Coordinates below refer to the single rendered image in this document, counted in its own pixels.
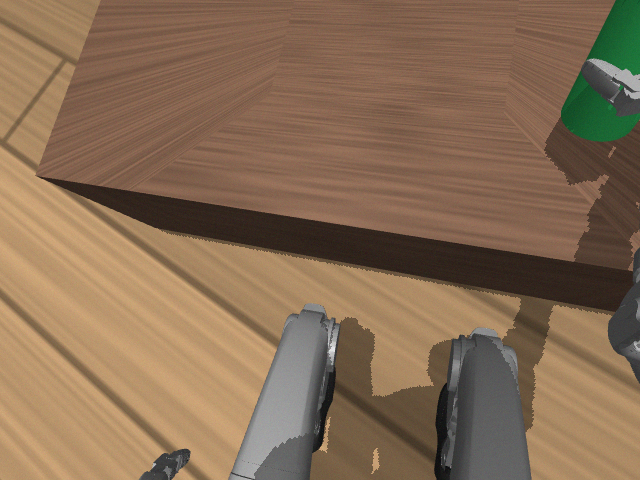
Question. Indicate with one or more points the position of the can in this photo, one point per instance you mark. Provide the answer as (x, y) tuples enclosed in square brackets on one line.
[(585, 113)]

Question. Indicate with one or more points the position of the left robot hand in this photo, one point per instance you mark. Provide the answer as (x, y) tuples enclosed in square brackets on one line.
[(166, 466)]

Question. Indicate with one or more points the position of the left robot foot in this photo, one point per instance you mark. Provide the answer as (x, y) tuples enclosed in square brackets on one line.
[(318, 436)]

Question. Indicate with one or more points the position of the right robot arm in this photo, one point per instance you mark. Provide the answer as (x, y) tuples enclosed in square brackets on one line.
[(624, 326)]

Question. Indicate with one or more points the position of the right robot foot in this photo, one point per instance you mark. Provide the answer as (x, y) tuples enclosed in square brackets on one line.
[(441, 471)]

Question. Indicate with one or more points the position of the right robot hand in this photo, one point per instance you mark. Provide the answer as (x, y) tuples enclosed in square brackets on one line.
[(606, 78)]

